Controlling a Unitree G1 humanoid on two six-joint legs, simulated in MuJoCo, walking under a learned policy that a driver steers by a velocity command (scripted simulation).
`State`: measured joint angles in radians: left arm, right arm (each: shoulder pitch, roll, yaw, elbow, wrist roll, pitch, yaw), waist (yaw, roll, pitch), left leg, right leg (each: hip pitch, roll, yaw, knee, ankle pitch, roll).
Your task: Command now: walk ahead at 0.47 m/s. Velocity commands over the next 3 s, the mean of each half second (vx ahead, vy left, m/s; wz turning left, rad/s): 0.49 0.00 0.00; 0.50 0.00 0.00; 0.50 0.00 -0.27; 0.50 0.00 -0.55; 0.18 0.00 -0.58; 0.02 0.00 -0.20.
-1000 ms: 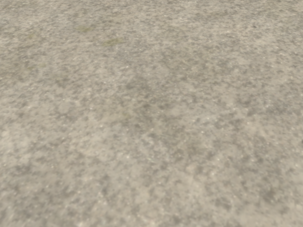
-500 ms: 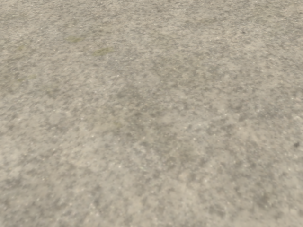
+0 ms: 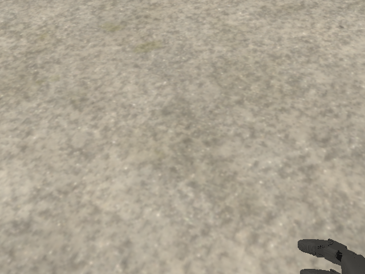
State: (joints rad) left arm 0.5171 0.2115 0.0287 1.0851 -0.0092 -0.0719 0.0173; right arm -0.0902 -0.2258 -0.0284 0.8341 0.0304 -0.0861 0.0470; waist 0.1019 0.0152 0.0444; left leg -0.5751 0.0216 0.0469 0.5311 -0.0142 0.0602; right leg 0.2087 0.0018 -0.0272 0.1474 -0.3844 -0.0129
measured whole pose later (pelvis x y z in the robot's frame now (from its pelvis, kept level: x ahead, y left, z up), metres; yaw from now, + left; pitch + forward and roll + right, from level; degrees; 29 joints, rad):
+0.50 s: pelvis +0.29 +0.01 +0.01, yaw +0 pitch +2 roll +3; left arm 0.03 0.24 0.04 0.85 -0.02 -0.09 -0.02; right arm 0.37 -0.25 -0.05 1.04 0.02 -0.08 0.00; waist -0.09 -0.03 0.02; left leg 0.06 -0.06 0.05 0.21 -0.30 0.03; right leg -0.61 -0.09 0.01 0.55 0.04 -0.02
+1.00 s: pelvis +0.57 -0.03 +0.02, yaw +0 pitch +1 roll -2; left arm 0.38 0.24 0.05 0.99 -0.01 -0.09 0.00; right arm 0.03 -0.25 -0.04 0.91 0.01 -0.07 0.02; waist 0.07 0.04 0.01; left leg -0.64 0.10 -0.02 0.59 0.07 0.01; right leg 0.03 0.06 -0.06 0.18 -0.24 -0.05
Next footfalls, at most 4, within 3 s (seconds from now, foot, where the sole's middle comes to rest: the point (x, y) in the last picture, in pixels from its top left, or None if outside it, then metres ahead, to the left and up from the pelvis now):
0.04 left None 0.21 0.12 -0.76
0.56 right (246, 257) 0.52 -0.12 -0.76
1.12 left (187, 177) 0.83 0.12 -0.76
1.68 right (250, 131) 1.10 -0.15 -0.76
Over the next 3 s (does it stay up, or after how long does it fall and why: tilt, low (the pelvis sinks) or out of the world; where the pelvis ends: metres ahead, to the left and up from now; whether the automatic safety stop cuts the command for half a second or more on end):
stays up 1.28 -0.15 0.01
